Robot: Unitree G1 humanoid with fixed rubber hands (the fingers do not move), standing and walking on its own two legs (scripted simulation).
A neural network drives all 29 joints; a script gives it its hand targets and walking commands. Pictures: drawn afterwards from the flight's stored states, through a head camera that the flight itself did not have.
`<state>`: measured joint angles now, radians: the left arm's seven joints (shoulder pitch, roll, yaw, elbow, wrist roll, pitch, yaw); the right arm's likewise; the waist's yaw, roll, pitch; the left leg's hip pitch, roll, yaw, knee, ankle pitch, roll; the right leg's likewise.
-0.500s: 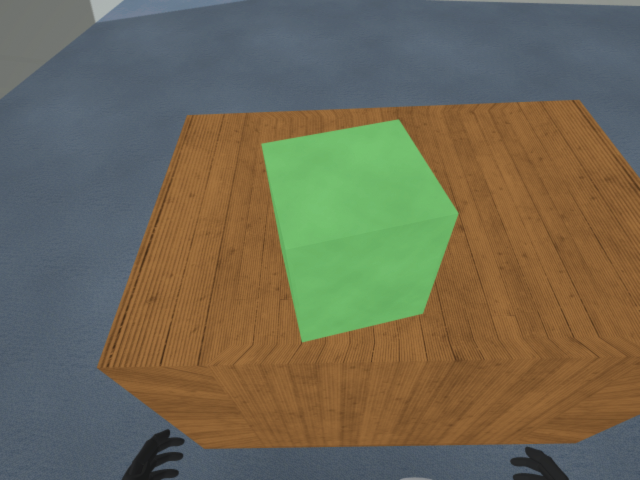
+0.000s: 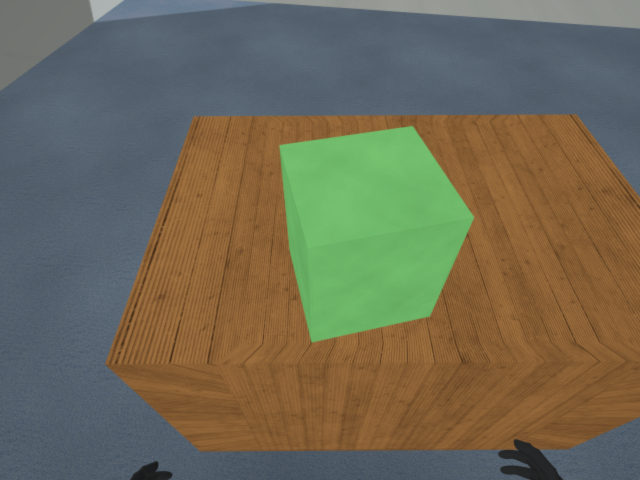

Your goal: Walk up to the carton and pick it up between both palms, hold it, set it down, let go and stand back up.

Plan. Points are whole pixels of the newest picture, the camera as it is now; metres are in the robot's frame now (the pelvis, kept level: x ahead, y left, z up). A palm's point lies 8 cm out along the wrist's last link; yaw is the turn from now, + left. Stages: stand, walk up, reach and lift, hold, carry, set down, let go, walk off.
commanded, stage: walk up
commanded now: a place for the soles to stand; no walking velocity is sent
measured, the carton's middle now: (360, 237) +0.46 -0.04 +0.00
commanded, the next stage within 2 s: reach and lift in 1.52 s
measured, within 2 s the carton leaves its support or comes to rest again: neither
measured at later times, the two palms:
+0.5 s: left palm out of the picture +0.10 +0.26 -0.10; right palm out of the picture +0.10 -0.28 -0.10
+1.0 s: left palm out of the picture +0.09 +0.21 -0.11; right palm out of the picture +0.06 -0.30 -0.09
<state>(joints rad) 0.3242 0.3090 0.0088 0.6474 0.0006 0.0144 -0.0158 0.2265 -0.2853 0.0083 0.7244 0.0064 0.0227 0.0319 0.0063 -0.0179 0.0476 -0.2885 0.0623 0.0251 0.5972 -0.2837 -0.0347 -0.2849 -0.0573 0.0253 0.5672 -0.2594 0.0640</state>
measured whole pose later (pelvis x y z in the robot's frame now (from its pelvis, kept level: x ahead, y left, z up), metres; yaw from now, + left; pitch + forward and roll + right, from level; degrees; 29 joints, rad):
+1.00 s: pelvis -0.03 -0.04 +0.00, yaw -1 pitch -2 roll +0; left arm 0.24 0.28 0.00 0.70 0.01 0.03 -0.03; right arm 0.31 -0.28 0.00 0.67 0.00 0.01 0.02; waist 0.00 -0.04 0.05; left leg -0.25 0.02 -0.01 0.58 -0.29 -0.03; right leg -0.32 -0.01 0.02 0.57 -0.21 0.01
